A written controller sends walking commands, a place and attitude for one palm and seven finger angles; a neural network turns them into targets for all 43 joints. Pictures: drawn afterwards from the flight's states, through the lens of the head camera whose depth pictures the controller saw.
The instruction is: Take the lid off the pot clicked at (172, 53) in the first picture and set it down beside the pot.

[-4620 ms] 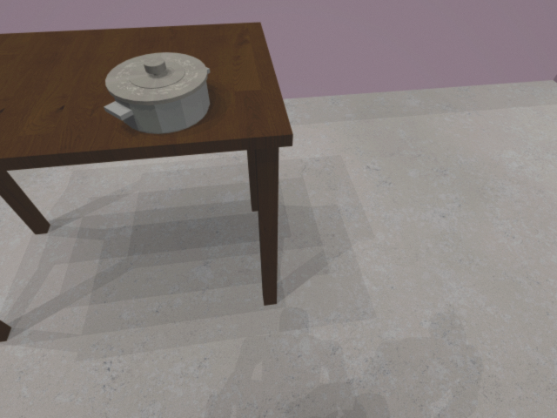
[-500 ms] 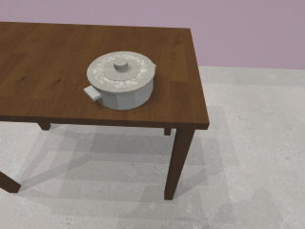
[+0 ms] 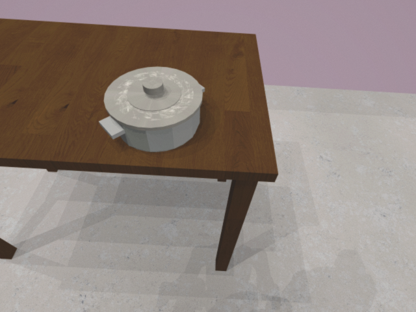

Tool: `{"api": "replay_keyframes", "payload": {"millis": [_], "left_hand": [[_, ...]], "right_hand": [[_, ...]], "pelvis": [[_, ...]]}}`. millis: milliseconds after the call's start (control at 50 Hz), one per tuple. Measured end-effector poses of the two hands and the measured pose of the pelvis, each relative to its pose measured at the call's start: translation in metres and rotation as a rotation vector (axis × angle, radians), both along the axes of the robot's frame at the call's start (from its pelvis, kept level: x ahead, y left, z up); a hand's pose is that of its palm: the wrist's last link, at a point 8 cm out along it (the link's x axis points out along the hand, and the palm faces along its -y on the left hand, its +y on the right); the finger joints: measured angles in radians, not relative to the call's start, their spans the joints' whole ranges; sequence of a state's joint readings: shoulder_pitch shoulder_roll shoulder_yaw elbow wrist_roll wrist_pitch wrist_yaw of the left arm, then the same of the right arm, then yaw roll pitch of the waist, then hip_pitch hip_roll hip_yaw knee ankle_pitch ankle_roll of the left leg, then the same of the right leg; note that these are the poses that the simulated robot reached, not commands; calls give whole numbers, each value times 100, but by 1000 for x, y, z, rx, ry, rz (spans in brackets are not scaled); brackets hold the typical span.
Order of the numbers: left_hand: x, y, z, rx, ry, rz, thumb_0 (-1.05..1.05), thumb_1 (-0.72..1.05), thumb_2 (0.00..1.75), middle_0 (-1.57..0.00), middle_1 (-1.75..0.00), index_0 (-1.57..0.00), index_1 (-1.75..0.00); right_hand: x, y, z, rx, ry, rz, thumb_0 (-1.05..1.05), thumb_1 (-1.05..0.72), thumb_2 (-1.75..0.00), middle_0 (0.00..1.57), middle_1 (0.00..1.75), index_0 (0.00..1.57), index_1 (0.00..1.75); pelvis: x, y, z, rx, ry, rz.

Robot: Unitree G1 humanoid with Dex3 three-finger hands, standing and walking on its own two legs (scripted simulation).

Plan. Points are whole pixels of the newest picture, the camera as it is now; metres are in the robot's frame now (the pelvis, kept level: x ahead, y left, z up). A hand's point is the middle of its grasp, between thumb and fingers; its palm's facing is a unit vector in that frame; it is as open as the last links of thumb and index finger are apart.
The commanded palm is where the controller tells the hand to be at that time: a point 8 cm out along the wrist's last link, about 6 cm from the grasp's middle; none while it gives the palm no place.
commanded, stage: look again from close up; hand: left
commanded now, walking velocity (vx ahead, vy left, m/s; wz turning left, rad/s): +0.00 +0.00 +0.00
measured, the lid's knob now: (153, 85) +0.50 +0.15 +0.16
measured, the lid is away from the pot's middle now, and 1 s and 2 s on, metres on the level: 0.00 0.00 0.00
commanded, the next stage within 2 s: lift the closed hand beside the body in 0.44 s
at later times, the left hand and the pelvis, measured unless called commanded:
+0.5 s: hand out of the picture +0.02 +0.19 -0.17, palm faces +0.04 -0.97 -0.23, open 7.4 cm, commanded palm none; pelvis +0.00 +0.00 +0.00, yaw +0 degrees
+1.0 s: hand out of the picture +0.08 +0.22 +0.02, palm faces +0.29 -0.91 -0.30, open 3.9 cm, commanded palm +0.04 +0.26 +0.07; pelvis -0.06 +0.00 +0.01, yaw +2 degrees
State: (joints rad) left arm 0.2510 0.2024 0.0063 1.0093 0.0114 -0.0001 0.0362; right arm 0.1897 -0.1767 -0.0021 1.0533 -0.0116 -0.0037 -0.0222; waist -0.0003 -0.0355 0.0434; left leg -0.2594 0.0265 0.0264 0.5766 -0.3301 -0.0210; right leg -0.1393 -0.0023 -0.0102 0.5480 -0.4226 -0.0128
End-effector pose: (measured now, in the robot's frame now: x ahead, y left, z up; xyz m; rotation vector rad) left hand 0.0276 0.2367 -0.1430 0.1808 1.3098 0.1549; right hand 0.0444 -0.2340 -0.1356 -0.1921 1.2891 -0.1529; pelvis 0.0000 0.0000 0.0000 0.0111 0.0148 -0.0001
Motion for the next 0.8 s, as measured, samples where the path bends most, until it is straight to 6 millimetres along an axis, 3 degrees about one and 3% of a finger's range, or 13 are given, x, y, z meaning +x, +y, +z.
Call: {"api": "replay_keyframes", "payload": {"millis": [240, 560, 600, 660, 700, 740, 800], "left_hand": [[-4, 1, 3, 14, 6, 16, 1, 91, 90, -21, -30, -20, -30], [-13, 0, 5, 16, 0, 26, 1, 91, 90, -20, -30, -20, -30], [7, 3, 23, 26, -152, 77, 1, 91, 90, -21, -31, -21, -30], [56, 14, 82, 123, -485, 82, 2, 91, 90, -25, -35, -24, -34], [76, 20, 117, 183, -632, 63, 2, 91, 90, -29, -39, -28, -39], [82, 21, 136, 213, -704, 18, 1, 91, 90, -34, -45, -33, -45], [70, 14, 142, 190, -713, -51, 1, 91, 90, -44, -56, -43, -55]], "right_hand": [[9, -3, 0, 3, -13, 8, 1, -91, -90, 20, 29, 20, 30], [-3, -2, 1, 7, 4, 6, 1, -91, -90, 20, 29, 20, 30], [2, -1, 7, 5, -82, 25, 1, -91, -90, 20, 29, 20, 30], [22, 3, 18, 6, -257, 72, 1, -91, -90, 20, 29, 20, 30], [40, 5, 24, 30, -369, 70, 1, -91, -90, 20, 29, 20, 30], [61, 7, 32, 56, -475, 48, 1, -91, -90, 20, 29, 20, 30], [86, 10, 54, 75, -615, 36, 1, -91, -90, 20, 29, 20, 30]], "pelvis": [[2, -4, 1, 0, -4, 3], [-3, -3, 3, -7, -12, 6], [-7, -1, 4, -9, -20, 3], [-11, 2, 7, 2, -34, 20], [-14, 5, 9, 4, -32, 27], [-18, 5, 9, 11, -25, 18], [-31, 4, 9, 6, -31, 8]]}}
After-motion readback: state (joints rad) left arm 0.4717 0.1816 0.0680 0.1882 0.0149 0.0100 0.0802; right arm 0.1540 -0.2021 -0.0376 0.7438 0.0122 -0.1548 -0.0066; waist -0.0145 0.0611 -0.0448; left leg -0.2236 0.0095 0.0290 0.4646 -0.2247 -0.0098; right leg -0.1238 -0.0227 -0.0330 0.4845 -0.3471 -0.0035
